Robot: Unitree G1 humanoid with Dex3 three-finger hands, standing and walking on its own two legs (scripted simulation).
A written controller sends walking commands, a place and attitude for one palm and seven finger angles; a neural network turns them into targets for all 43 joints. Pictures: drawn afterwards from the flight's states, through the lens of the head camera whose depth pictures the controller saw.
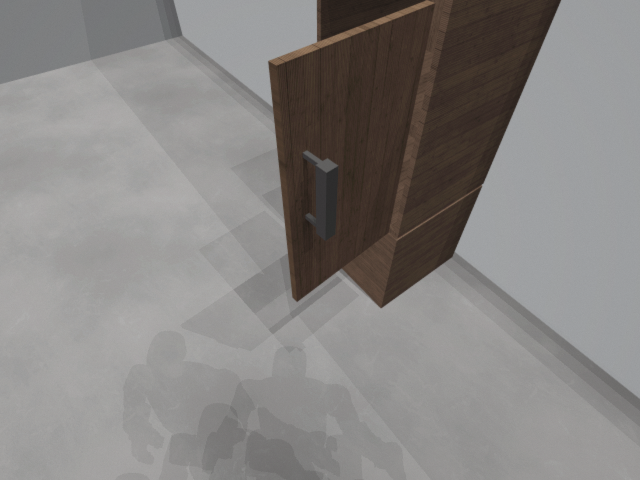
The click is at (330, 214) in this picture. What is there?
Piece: cupboard door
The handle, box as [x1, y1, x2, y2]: [303, 150, 338, 240]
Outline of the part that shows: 306,150 303,152 303,157 312,163 316,168 316,217 315,218 308,213 305,215 305,218 316,227 316,233 325,240 335,232 338,166 327,158 322,161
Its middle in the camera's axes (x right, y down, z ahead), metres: -0.01 -0.08 +0.69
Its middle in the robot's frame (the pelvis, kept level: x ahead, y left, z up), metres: +0.57 +0.04 +0.00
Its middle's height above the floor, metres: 0.78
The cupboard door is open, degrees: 95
